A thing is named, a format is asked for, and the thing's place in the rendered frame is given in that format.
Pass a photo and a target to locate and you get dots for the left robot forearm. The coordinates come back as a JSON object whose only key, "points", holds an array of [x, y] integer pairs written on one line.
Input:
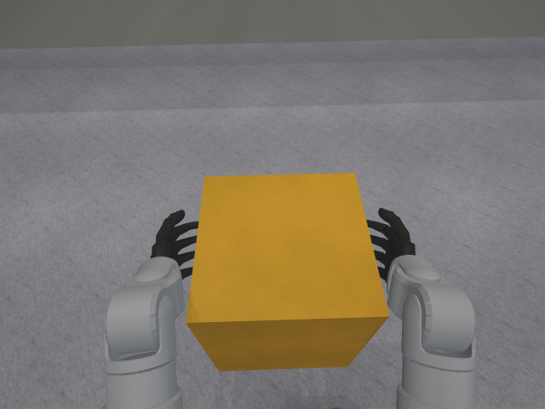
{"points": [[140, 341]]}

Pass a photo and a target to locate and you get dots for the carton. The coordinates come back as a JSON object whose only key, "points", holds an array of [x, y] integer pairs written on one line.
{"points": [[284, 273]]}

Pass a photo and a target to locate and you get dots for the right robot hand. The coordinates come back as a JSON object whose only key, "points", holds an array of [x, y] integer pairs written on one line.
{"points": [[399, 240]]}

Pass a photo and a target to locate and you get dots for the left robot hand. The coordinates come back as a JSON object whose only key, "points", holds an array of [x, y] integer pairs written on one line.
{"points": [[166, 244]]}

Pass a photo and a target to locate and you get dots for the right robot forearm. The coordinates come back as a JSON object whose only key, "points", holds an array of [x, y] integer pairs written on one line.
{"points": [[438, 337]]}

